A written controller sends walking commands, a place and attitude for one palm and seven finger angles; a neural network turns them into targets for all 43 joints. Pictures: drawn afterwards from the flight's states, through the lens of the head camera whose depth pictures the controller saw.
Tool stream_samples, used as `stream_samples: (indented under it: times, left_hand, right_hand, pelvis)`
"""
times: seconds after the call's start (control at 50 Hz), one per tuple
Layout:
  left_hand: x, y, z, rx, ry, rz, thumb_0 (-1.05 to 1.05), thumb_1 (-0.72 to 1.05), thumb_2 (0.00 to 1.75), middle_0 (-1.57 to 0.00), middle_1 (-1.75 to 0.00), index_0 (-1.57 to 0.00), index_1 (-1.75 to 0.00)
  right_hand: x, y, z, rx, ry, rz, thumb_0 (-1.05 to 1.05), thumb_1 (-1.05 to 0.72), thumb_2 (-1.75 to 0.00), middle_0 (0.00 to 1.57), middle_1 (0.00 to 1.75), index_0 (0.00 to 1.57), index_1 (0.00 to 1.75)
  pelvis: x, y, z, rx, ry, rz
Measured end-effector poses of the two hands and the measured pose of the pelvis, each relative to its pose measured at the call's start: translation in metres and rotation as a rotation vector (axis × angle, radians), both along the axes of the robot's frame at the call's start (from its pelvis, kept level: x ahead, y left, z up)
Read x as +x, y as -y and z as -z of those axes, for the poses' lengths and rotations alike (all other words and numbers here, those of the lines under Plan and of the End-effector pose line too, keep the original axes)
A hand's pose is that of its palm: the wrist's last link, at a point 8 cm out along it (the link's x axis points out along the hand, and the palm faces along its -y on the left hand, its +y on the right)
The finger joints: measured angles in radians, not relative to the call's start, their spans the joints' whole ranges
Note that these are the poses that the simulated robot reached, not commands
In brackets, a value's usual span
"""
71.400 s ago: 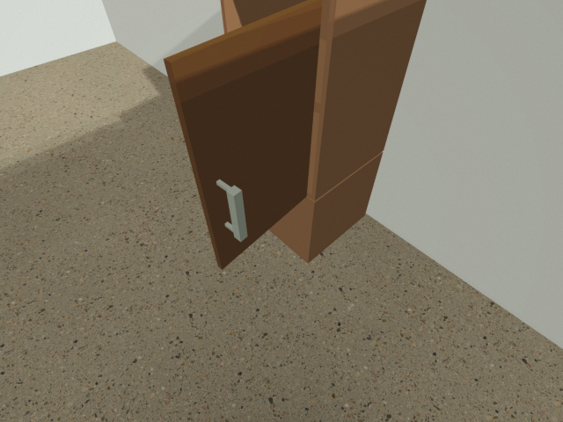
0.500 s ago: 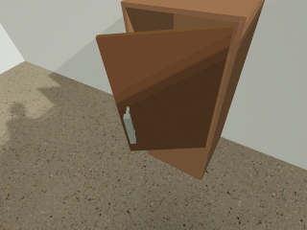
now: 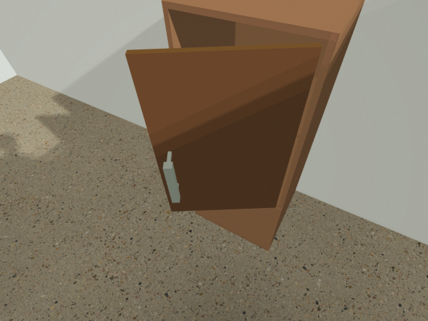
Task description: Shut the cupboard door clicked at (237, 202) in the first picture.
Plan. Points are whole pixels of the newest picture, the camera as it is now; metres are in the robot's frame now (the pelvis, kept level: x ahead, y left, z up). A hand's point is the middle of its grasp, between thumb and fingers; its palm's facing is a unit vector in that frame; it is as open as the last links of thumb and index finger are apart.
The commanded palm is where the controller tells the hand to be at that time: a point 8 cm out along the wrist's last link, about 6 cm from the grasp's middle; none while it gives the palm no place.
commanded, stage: look again from close up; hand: left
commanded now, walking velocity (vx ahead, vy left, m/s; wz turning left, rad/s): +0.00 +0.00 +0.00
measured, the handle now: (172, 177) +0.51 +0.15 -0.11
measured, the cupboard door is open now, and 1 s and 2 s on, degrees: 32 32 32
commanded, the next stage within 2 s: raise the hand and make a fist in 0.34 s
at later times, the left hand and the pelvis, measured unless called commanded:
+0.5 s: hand out of the picture +0.07 +0.16 -0.16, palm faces +0.14 -0.97 -0.21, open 7.3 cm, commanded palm +0.12 +0.19 -0.08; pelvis +0.03 -0.03 +0.00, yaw +1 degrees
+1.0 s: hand out of the picture +0.14 +0.16 -0.07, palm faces +0.19 -0.98 -0.06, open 5.5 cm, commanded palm +0.13 +0.20 -0.08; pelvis -0.03 -0.04 -0.13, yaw +4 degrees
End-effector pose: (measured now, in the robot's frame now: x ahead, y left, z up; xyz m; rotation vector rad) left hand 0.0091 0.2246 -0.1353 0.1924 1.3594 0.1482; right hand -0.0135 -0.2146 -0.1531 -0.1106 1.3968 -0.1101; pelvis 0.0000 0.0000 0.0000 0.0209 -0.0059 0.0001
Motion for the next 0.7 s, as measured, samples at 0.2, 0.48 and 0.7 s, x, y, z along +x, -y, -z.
stream_samples:
  times: [0.2,0.48,0.7]
  left_hand:
    - [0.005,0.017,0.003,-0.014,-0.024,-0.018,0.01,0.93,0.9,-0.2,-0.3,-0.2,-0.3]
    - [0.028,0.026,0.002,-0.013,0.047,-0.091,0.02,0.93,0.9,-0.2,-0.3,-0.21,-0.3]
    - [0.193,0.034,-0.129,-0.088,1.292,-0.025,0.01,0.93,0.9,-0.28,-0.39,-0.28,-0.39]
  right_hand:
    - [0.032,0.014,-0.002,-0.016,0.029,-0.015,0.01,-0.92,-0.9,0.2,0.3,0.2,0.3]
    - [0.056,0.034,-0.007,-0.053,0.061,-0.03,0.0,-0.91,-0.9,0.2,0.3,0.2,0.3]
    - [0.173,0.072,-0.037,-0.123,0.716,-0.127,0.01,-0.91,-0.9,0.2,0.3,0.2,0.3]
  pelvis:
    - [0.017,0.013,-0.001,-0.003,0.0,-0.002]
    - [0.03,0.028,0.001,-0.011,0.004,-0.014]
    - [0.01,0.035,0.036,0.01,-0.13,-0.059]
